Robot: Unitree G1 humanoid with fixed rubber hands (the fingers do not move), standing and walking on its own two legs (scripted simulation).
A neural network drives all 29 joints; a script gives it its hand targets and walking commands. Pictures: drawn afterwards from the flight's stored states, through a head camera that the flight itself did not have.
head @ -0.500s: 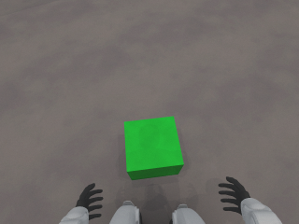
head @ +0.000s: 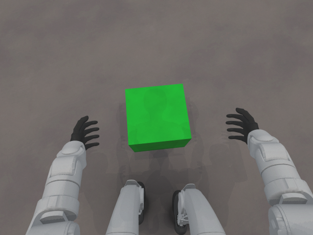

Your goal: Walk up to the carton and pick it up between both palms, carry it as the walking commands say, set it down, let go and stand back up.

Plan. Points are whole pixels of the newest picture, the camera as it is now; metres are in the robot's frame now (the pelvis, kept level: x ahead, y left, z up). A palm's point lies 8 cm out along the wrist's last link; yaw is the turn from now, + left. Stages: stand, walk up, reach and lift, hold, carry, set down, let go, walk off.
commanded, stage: reach and lift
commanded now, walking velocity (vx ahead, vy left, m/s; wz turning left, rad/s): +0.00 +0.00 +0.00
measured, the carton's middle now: (157, 120) +0.55 +0.03 -0.57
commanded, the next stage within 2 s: none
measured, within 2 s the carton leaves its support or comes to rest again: neither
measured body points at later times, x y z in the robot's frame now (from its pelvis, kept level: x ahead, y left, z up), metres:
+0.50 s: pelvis +0.01 +0.01 -0.03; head +0.30 +0.01 +0.32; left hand +0.48 +0.24 -0.14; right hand +0.52 -0.24 -0.12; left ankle +0.09 +0.13 -0.65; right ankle +0.05 -0.09 -0.65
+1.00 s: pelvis +0.00 +0.01 -0.09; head +0.33 +0.00 +0.22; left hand +0.52 +0.25 -0.21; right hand +0.56 -0.23 -0.20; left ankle +0.09 +0.13 -0.65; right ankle +0.05 -0.09 -0.65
